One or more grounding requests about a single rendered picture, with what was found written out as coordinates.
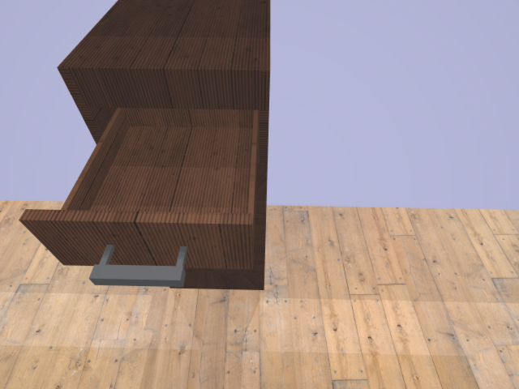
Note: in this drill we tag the cabinet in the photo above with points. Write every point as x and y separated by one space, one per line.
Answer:
181 54

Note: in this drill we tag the drawer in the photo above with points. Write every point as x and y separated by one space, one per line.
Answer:
159 179

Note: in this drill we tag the handle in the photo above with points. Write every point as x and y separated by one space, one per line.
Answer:
138 275

